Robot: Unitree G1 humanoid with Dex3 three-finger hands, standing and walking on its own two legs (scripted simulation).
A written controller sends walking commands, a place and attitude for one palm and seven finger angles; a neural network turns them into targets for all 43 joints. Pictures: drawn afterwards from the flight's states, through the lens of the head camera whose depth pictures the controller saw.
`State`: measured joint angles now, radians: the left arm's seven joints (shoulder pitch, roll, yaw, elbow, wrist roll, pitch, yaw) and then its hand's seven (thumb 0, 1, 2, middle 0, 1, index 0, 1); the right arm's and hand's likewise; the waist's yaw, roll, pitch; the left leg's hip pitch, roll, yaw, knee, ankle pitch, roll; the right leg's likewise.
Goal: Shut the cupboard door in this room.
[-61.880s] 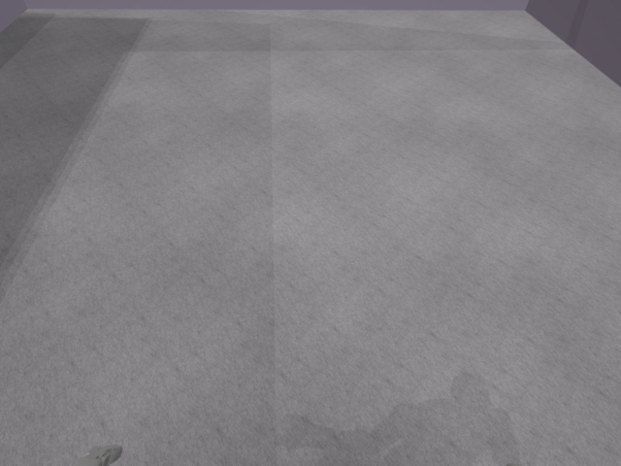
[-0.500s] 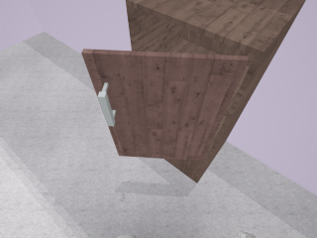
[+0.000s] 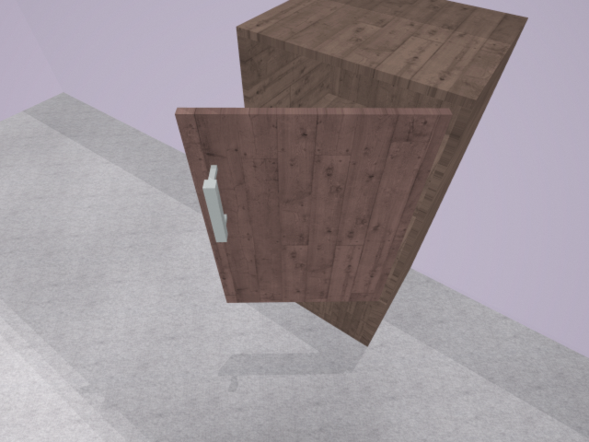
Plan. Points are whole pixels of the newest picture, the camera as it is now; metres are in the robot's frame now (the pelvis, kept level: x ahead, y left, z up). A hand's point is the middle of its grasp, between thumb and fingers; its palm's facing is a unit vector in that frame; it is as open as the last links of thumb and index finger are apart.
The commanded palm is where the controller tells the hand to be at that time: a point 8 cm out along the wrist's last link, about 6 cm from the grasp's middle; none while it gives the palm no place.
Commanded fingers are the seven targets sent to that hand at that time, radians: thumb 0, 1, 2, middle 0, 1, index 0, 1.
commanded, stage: come to a stop and stand still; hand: left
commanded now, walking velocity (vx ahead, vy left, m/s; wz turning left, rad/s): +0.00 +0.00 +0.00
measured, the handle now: (217, 205) +0.50 +0.17 +0.00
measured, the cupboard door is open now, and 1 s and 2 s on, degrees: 35 35 35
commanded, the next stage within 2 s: look again from close up in 0.08 s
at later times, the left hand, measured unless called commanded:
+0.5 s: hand out of the picture +0.04 +0.16 -0.18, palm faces +0.00 -0.98 -0.18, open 7.4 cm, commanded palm none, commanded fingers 0.00 0.90 0.90 -0.20 -0.30 -0.20 -0.30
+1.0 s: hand (194, 355) +0.23 +0.15 +0.00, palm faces +0.20 -0.98 -0.05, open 7.0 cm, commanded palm +0.14 +0.20 -0.06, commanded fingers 0.00 0.90 0.90 -0.42 -0.54 -0.42 -0.54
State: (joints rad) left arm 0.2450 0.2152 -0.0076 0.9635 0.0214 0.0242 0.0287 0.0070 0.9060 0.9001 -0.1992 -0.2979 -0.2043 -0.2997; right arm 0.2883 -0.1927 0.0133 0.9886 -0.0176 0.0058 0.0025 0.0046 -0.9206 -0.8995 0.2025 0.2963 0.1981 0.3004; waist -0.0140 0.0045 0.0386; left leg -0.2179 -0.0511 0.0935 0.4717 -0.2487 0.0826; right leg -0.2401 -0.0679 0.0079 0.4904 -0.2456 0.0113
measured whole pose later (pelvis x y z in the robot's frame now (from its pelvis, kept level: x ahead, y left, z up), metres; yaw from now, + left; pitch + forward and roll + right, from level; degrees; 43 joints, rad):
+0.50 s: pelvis +0.03 -0.01 +0.00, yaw +0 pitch -1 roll +0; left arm 0.26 0.16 -0.02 1.09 0.02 0.01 0.03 0.01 0.91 0.90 -0.20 -0.30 -0.20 -0.30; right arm 0.22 -0.18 0.02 1.09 -0.01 -0.03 -0.02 0.01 -0.91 -0.90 0.20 0.30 0.20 0.30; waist 0.01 -0.02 0.06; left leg -0.16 -0.04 0.08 0.45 -0.28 0.06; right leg -0.18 -0.06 0.00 0.46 -0.27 0.04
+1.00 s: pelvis +0.02 -0.05 -0.04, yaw +3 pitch +7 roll +3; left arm 0.36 0.16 0.17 0.16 -0.22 -0.41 -0.12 0.01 0.91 0.90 -0.27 -0.37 -0.27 -0.37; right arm 0.27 -0.23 -0.04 0.74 0.01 -0.30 0.00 0.01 -0.90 -0.90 0.20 0.30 0.20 0.30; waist -0.04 -0.01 -0.11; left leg -0.54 -0.05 0.03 0.87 -0.41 0.00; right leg -0.59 -0.03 -0.03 0.93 -0.46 -0.04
